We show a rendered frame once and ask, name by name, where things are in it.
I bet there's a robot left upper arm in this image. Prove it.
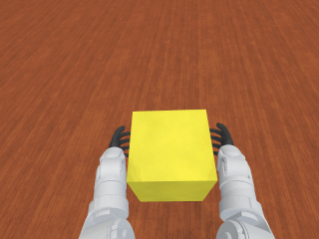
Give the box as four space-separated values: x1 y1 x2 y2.
79 216 136 239

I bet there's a robot right upper arm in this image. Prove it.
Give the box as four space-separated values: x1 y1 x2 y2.
215 219 275 239

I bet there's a left robot hand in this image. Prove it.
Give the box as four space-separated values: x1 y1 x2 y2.
109 125 131 157

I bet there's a carton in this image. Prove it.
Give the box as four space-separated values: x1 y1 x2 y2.
127 110 218 202

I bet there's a robot left forearm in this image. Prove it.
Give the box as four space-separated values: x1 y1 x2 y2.
80 146 129 234

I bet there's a robot right forearm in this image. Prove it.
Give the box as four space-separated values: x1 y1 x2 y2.
216 144 274 237

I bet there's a right robot hand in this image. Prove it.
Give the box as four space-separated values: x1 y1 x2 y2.
209 122 234 156

